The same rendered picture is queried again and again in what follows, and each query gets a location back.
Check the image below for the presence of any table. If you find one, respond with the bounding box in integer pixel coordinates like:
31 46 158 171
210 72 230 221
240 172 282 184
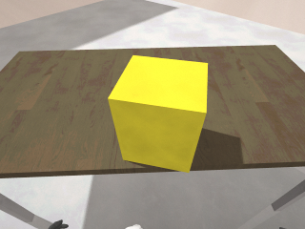
0 45 305 222

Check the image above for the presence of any carton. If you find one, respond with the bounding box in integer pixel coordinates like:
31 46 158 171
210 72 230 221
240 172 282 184
108 55 208 173

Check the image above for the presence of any left robot hand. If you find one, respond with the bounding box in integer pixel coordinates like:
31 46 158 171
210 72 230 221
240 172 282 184
49 219 69 229

